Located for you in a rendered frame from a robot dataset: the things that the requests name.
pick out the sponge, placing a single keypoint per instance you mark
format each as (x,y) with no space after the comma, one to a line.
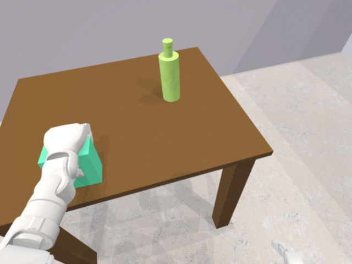
(89,162)

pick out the robot left upper arm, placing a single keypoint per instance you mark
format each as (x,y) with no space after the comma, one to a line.
(23,255)

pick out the robot left forearm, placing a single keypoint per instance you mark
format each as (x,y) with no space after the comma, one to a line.
(38,225)

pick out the robot right hand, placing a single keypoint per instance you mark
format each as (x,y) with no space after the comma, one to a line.
(286,251)

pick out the robot left hand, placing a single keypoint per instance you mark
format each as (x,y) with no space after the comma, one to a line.
(71,137)

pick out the table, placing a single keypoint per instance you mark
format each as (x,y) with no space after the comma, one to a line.
(142,140)

